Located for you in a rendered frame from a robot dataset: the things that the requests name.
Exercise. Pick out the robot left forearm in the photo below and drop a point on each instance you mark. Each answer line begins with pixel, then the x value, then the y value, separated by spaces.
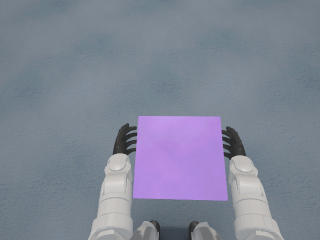
pixel 114 208

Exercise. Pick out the robot right forearm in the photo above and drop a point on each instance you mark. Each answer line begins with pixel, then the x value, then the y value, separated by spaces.
pixel 253 219

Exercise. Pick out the robot right shin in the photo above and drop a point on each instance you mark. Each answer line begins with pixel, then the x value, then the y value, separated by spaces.
pixel 202 224

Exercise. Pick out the left robot hand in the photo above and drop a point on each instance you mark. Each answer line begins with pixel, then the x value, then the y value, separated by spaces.
pixel 120 145

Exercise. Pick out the right robot hand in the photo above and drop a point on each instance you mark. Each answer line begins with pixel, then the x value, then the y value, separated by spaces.
pixel 236 147

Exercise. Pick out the carton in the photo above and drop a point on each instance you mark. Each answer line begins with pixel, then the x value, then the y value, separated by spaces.
pixel 180 158

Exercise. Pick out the robot left foot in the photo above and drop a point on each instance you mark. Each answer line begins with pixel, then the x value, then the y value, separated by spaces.
pixel 157 226

